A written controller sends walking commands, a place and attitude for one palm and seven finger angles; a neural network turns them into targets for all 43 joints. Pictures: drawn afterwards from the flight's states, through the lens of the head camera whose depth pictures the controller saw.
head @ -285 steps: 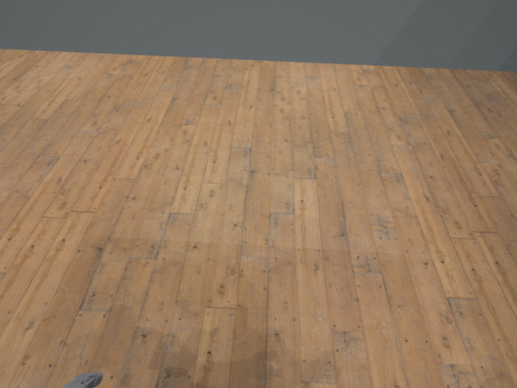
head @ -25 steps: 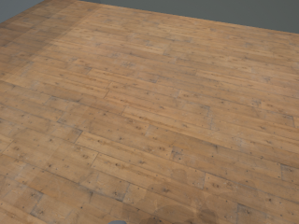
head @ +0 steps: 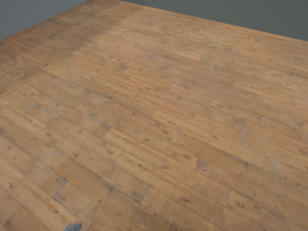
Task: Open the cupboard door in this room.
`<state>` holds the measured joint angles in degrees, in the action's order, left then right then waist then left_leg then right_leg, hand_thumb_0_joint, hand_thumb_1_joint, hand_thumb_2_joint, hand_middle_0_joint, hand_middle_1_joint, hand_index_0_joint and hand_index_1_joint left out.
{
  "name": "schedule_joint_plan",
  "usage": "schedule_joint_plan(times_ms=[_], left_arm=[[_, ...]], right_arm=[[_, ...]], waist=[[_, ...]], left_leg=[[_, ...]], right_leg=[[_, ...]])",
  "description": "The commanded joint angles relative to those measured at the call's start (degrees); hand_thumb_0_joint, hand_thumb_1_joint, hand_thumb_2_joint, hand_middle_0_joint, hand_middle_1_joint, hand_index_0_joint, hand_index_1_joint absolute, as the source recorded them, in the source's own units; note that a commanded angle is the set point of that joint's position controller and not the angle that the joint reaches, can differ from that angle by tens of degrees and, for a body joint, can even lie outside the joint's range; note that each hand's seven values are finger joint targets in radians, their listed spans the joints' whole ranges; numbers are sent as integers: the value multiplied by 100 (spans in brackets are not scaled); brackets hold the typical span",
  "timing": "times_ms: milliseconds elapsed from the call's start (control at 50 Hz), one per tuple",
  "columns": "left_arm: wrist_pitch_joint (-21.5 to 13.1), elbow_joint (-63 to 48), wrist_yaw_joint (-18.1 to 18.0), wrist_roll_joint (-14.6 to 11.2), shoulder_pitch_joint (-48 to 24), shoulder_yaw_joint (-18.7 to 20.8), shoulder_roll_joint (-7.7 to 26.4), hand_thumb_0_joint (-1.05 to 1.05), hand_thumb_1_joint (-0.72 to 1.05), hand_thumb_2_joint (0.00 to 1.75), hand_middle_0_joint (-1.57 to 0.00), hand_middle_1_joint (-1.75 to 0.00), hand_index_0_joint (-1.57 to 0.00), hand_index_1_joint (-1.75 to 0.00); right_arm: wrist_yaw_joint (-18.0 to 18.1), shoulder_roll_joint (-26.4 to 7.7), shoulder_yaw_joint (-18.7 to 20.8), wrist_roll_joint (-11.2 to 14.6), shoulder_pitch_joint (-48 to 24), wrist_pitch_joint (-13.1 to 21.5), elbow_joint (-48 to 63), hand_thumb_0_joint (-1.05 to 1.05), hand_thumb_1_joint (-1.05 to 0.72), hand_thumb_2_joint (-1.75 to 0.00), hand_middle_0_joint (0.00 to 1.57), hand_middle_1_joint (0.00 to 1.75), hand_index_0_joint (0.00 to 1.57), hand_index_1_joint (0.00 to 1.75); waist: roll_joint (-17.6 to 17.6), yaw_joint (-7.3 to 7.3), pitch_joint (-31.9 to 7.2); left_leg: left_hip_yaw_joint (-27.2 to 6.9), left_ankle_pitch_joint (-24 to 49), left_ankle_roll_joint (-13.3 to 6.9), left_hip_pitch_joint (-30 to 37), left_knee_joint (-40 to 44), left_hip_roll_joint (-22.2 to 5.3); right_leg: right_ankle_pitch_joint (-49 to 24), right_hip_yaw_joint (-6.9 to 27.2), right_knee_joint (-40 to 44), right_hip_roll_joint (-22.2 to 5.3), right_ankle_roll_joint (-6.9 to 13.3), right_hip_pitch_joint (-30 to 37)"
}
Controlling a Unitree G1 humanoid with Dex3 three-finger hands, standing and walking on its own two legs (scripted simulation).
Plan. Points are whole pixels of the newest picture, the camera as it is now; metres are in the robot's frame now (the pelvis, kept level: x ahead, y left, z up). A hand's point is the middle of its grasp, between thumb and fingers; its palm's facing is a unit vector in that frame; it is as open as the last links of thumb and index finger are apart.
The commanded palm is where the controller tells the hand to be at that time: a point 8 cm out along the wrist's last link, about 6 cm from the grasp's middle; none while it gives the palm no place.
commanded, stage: turn or walk to find it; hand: left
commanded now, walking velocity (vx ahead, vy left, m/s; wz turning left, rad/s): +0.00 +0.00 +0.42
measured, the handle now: out of the picture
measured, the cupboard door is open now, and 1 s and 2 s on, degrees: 0 0 0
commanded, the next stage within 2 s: none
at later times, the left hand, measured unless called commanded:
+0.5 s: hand out of the picture -0.05 +0.25 -0.18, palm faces +0.27 -0.93 -0.23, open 7.4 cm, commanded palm none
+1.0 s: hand out of the picture -0.04 +0.20 -0.14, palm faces +0.44 -0.86 -0.27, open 7.4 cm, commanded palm none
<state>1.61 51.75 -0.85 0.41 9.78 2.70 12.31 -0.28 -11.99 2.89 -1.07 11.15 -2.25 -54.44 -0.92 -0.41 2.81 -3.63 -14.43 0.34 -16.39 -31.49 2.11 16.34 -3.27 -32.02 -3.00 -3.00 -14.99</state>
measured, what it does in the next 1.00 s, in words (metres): steps on the spot, turning left: left foot, then right foot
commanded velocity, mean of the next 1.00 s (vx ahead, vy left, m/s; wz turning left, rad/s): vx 0.00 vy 0.00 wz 0.42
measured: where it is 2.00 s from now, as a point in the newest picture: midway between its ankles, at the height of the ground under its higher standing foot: outside the picture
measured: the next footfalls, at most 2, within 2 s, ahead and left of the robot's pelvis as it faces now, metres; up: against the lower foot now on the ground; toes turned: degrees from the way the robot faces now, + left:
left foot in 0.40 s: -0.01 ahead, +0.14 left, +0.00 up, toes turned +17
right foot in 0.86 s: +0.04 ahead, -0.09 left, +0.00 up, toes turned +19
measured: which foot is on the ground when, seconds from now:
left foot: down 0.00-0.00, up 0.02-0.38, down 0.40-0.86, up 0.88-1.00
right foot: down 0.00-0.40, up 0.42-0.84, down 0.86-1.00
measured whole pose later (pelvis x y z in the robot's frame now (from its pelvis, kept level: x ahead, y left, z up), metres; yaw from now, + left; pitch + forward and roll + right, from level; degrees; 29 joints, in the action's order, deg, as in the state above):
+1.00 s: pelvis -0.05 -0.01 +0.01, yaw +26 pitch -1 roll +1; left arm 1.3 51.7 -1.3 0.9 10.9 1.6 9.2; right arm -1.0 -14.5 4.9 -1.4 13.5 -4.4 -55.9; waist -2.9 -1.3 2.9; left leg -2.5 -22.3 1.8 -28.1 -62.6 1.9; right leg 16.1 -6.6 -29.9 -3.7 0.9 -12.3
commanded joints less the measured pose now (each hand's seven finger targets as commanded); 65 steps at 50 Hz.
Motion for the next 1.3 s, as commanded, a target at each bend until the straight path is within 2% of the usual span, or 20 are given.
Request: schedule_joint_plan(times_ms=[0,80,220,320,340,380,420,460,520,680,780,800,840,860,940,1120,1200,1220,1260,1280], left_arm=[[-195,-257,-122,92,779,333,1401,0,90,90,-20,-30,-20,-30],[-189,-450,-116,91,-181,174,812,0,90,90,-20,-30,-20,-30],[-184,-124,-109,146,559,246,1077,0,90,90,-20,-30,-20,-30],[-117,-5,-86,114,506,314,1203,0,90,90,-20,-30,-20,-30],[-76,-27,-73,67,438,300,1127,0,90,90,-20,-30,-20,-30],[-4,-364,-7,30,285,147,515,0,90,90,-20,-30,-20,-30],[101,-345,-56,59,-273,175,592,0,90,90,-20,-30,-20,-30],[57,-123,15,59,28,195,580,0,90,90,-20,-30,-20,-30],[28,-25,28,47,163,175,558,0,90,90,-20,-30,-20,-30],[15,-242,-30,17,-171,129,457,0,90,90,-20,-30,-20,-30],[-60,-155,-62,-7,379,143,494,0,90,90,-20,-30,-20,-30],[-101,-125,-78,2,580,167,557,0,90,90,-20,-30,-20,-30],[-189,-194,-136,132,661,311,1349,0,90,90,-20,-30,-20,-30],[-176,-312,-141,76,566,323,1351,0,90,90,-20,-30,-20,-30],[-195,-462,-112,74,-264,166,810,0,90,90,-20,-30,-20,-30],[-178,-49,-101,155,635,292,1174,0,90,90,-20,-30,-20,-30],[-114,41,-75,104,547,304,1189,0,90,90,-20,-30,-20,-30],[-71,15,-62,46,510,288,1084,0,90,90,-20,-30,-20,-30],[-6,-350,-22,44,295,135,523,0,90,90,-20,-30,-20,-30],[69,-359,-70,72,-16,129,586,0,90,90,-20,-30,-20,-30]], right_arm=[[8,-751,312,1,-175,-9,585,0,-90,-90,20,30,20,30],[-102,-639,327,-27,137,-110,241,0,-90,-90,20,30,20,30],[-91,-444,191,18,-316,-65,285,0,-90,-90,20,30,20,30],[-41,-459,135,54,82,57,206,0,-90,-90,20,30,20,30],[-49,-584,166,41,338,96,133,0,-90,-90,20,30,20,30],[-20,-1519,351,-7,678,149,190,0,-90,-90,20,30,20,30],[117,-1392,334,-26,624,149,65,0,-90,-90,20,30,20,30],[141,-1095,215,-24,41,185,203,0,-90,-90,20,30,20,30],[150,-1028,209,2,103,233,212,0,-90,-90,20,30,20,30],[122,-1071,285,-36,311,147,195,0,-90,-90,20,30,20,30],[74,-1060,324,-23,25,93,326,0,-90,-90,20,30,20,30],[59,-985,317,1,-5,88,356,0,-90,-90,20,30,20,30],[-1,-407,224,56,38,95,581,0,-90,-90,20,30,20,30],[14,-714,319,-21,-91,0,574,0,-90,-90,20,30,20,30],[-91,-601,325,-40,300,-136,199,0,-90,-90,20,30,20,30],[-71,-428,156,48,-364,-21,322,0,-90,-90,20,30,20,30],[-30,-520,138,61,79,66,208,0,-90,-90,20,30,20,30],[-35,-717,182,47,303,113,150,0,-90,-90,20,30,20,30],[-1,-1640,369,-2,670,134,162,0,-90,-90,20,30,20,30],[54,-1561,360,-11,755,153,62,0,-90,-90,20,30,20,30]], waist=[[1503,366,-433],[974,-122,137],[1124,297,-136],[1152,99,-498],[767,-57,-587],[-1654,-256,-522],[-1410,-345,-260],[-938,-33,-204],[-630,-44,-477],[-680,-202,-438],[-703,77,-522],[-461,194,-591],[1771,251,-442],[1638,332,-372],[906,-173,162],[1236,338,-275],[1148,82,-523],[639,-82,-626],[-1510,-286,-616],[-1444,-387,-631]], left_leg=[[-93,-1793,82,-1432,-2621,-40],[57,-697,192,-1415,-3843,-334],[613,-1186,336,-1046,-2050,-386],[951,-454,224,94,-99,-315],[846,260,156,689,630,-389],[-1659,2314,-815,1384,1381,-2412],[-1620,1676,-1024,661,1522,-2233],[-965,1843,-905,667,1382,-1739],[-713,2530,-913,1057,1263,-1565],[-1327,2376,-1070,989,1187,-1598],[-1442,1927,-820,181,865,-1246],[-1335,1454,-610,-174,630,-1029],[59,-1375,108,-1806,-1328,211],[-156,-1780,95,-1611,-2440,-8],[53,-632,209,-1461,-3865,-262],[676,-1301,326,-861,-1498,-365],[891,-287,207,256,225,-261],[672,463,113,970,839,-479],[-1702,2771,-1019,1446,1328,-2566],[-1639,2259,-1136,1043,1367,-2485]], right_leg=[[-573,2133,1826,-2472,1174,641],[-290,710,1725,-1516,855,-115],[-1788,218,1265,-1697,1049,766],[-2238,-177,423,-1691,771,651],[-1793,-427,-61,-1535,484,272],[1847,-660,-2126,-446,-160,-1678],[1615,144,-3136,-437,-79,-1726],[890,193,-3220,-421,-93,-1648],[715,164,-2920,-312,-157,-1502],[1007,199,-1697,-89,-148,-1044],[130,62,54,132,-43,269],[-359,86,834,18,-15,812],[-525,2190,1754,-2155,862,1517],[-252,2250,1930,-2469,1203,637],[-276,689,1730,-1452,868,-117],[-2296,285,1023,-1739,1125,969],[-2443,-126,266,-1581,704,660],[-1812,-391,-280,-1412,413,109],[2031,-497,-2292,-387,-126,-1658],[1971,-23,-2832,-431,-76,-1558]])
